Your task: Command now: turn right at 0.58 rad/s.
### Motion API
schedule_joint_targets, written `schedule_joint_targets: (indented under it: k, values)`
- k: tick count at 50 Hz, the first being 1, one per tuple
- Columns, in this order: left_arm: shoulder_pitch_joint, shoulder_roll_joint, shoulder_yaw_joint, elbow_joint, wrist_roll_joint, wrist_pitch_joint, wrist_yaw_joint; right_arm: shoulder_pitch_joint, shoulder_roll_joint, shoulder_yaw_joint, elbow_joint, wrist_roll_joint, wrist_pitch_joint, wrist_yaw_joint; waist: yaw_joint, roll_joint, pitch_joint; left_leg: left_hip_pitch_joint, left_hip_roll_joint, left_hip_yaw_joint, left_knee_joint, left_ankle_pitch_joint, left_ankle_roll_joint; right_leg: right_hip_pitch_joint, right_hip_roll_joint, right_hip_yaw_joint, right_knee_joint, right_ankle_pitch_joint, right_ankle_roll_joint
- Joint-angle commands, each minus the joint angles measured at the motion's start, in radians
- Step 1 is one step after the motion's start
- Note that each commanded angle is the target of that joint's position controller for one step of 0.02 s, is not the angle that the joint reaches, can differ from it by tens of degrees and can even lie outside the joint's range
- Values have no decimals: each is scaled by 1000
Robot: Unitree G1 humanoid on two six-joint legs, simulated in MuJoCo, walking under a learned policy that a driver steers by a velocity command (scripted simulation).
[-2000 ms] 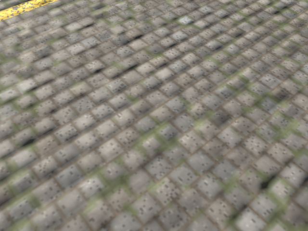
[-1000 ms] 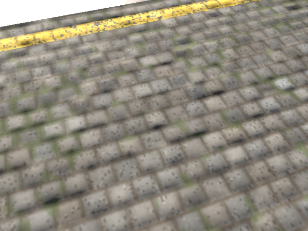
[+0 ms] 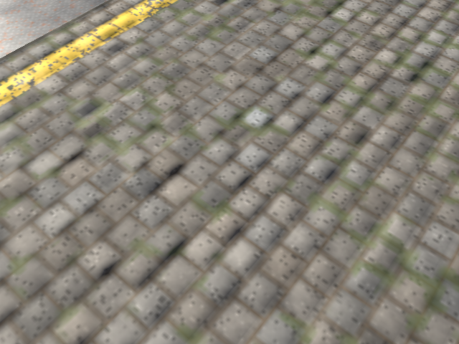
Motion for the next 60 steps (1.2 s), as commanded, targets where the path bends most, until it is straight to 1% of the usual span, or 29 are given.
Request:
schedule_joint_targets:
  k: [1, 2, 3, 4, 6, 10, 14, 18, 20, 21, 22, 23, 24, 25, 27, 30, 35, 42, 45, 46, 47, 48, 49, 50, 51, 52, 54, 58, 60]
  values:
    - [31, 51, 7, -77, 4, 0, 7, 93, -209, -51, -37, -23, -11, -3, 5, 143, -164, 282, 311, -249, -203, 297, 126, -94, -39, 55, 223, -226, -36]
    - [20, 110, 27, -118, 0, -13, 2, 77, -233, -50, -47, -63, -8, 2, 14, 336, -118, 217, 449, -475, -237, 427, 299, -262, 35, -34, 414, -465, 5]
    - [37, 188, 50, -93, 4, -20, -3, 21, -178, -37, -81, -59, -12, -1, 22, 225, -104, 197, 441, -408, -230, 428, 322, -265, -31, -4, 581, -409, 25]
    - [56, 201, 60, -70, -4, -15, -5, -23, -134, -27, -95, -44, -11, -6, 36, 164, -89, 183, 372, -284, -209, 402, 273, -264, -42, -21, 641, -335, 38]
    - [71, 149, 52, -50, -1, 7, -2, -42, -108, -17, -107, -16, -4, -16, 26, 138, -59, 193, 297, -158, -200, 354, 229, -296, -60, -49, 717, -236, 77]
    - [-21, 87, 26, -111, -16, 9, -14, 48, -131, -19, -97, -24, 16, -40, -38, 177, -56, 278, 283, -49, -220, 380, 254, -320, -99, -130, 575, -167, 118]
    - [-41, 64, 9, -149, -6, 8, -31, 53, -184, -38, -108, -18, 25, -35, -56, 193, -89, 282, 323, 12, -212, 404, 262, -191, -146, -184, 372, -187, 112]
    - [-9, 90, 20, -158, -8, 19, -49, 39, -207, -47, -116, 1, 24, -14, -43, 210, -83, 232, 346, 56, -181, 388, 239, -47, -134, -247, 192, -159, 65]
    - [48, 86, 27, -144, -7, 24, -58, 18, -206, -48, -114, 21, 24, -8, -2, 193, -84, 203, 341, 91, -104, 351, 191, 61, -112, -278, 8, -45, 17]
    - [97, 99, 38, -124, -6, 24, -53, 50, -178, -42, -98, 23, 22, -4, 13, 152, -97, 149, 313, 133, -20, 284, 139, 173, -87, -270, -92, 44, -16]
    - [149, 173, 63, -117, -7, 20, -40, 98, -128, -29, -88, -1, 20, 3, 13, -27, -122, -19, 237, 219, 191, 90, 53, 356, -182, -105, -145, 313, -69]
    - [151, 283, 75, -153, 3, 13, -24, 80, -57, -1, -139, -61, 19, 10, -22, -329, -126, -326, 99, 235, 513, -456, -36, 474, -453, 265, -99, 755, -221]
    - [184, 256, 66, -161, 39, -17, -43, -18, -114, -17, -175, -31, 12, 0, 73, -241, -222, -360, 52, 58, 673, -465, -35, 385, -519, 353, -156, 641, -370]
    - [140, 230, 56, -154, 39, -38, -49, -51, -146, -27, -182, -2, 15, -7, 51, -164, -155, -382, 72, 28, 720, -378, -19, 348, -453, 263, -179, 516, -330]
    - [43, 169, 37, -157, 7, -45, -35, -25, -157, -36, -154, -12, 24, -22, 2, -101, -96, -376, 97, 7, 664, -215, -5, 274, -354, 153, -181, 362, -222]
    - [17, 155, 25, -171, 11, -38, -18, 25, -140, -37, -153, -17, 24, -19, -30, -111, -124, -286, 60, 15, 633, -98, -18, 216, -305, 115, -190, 373, -213]
    - [45, 175, 31, -171, 6, -30, -5, -15, -104, -20, -178, -15, 20, -14, -2, -120, -113, -259, 31, -4, 384, -71, -40, 230, -283, 167, -180, 236, -214]
    - [25, 187, 35, -188, 3, -12, -19, -12, -114, -23, -202, -1, -4, 10, 10, -149, -110, -110, -14, -14, 156, -123, -19, 188, -263, 309, -130, 236, -211]
    - [-15, 176, 32, -199, -14, -1, -15, 58, -114, -29, -190, -1, -18, 21, -39, -145, -124, 46, -14, 5, -109, 39, 13, 170, -212, 325, -66, 259, -158]
    - [2, 150, 25, -201, -14, 0, -11, 88, -150, -40, -186, -11, -18, 19, -37, -101, -141, 163, 71, -45, -166, 150, 46, 96, -170, 291, -9, 131, -109]
    - [66, 87, 9, -195, 2, -1, -13, 87, -214, -50, -201, -26, -10, 11, 9, 129, -166, 275, 289, -234, -191, 334, 132, -35, -50, 131, 214, -217, -44]
    - [53, 145, 29, -222, -7, -11, -12, 86, -241, -54, -193, -55, -7, 15, 14, 328, -103, 221, 433, -450, -219, 463, 308, -220, 46, -20, 410, -481, 11]
    - [81, 216, 53, -197, 5, -16, -11, 47, -185, -40, -220, -44, -10, 12, 16, 217, -92, 202, 442, -404, -212, 450, 339, -237, -30, -8, 594, -433, 47]
    - [88, 225, 62, -172, -4, -10, -13, 6, -139, -27, -229, -35, -8, 4, 28, 161, -76, 183, 375, -292, -197, 415, 293, -238, -43, -21, 657, -362, 64]
    - [105, 196, 59, -149, -7, 3, -10, -19, -125, -22, -240, -26, -4, -1, 35, 130, -64, 183, 314, -207, -188, 363, 252, -243, -52, -37, 694, -310, 84]
    - [101, 174, 53, -149, -6, 11, -11, -23, -120, -19, -240, -15, -1, -7, 23, 132, -49, 192, 300, -167, -186, 378, 250, -271, -59, -48, 727, -262, 101]
    - [67, 126, 37, -166, -16, 15, -18, 6, -126, -17, -235, -20, 10, -18, 1, 153, -45, 203, 263, -77, -198, 400, 252, -268, -72, -105, 676, -214, 119]
    - [-5, 90, 16, -206, -8, 10, -29, 58, -168, -34, -225, -23, 28, -24, -49, 185, -86, 297, 304, -32, -192, 424, 274, -231, -125, -155, 465, -219, 130]
    - [-10, 80, 7, -214, -8, 9, -40, 71, -195, -45, -223, -11, 31, -16, -66, 189, -103, 258, 315, -11, -236, 196, 269, -149, -141, -197, 354, -212, 108]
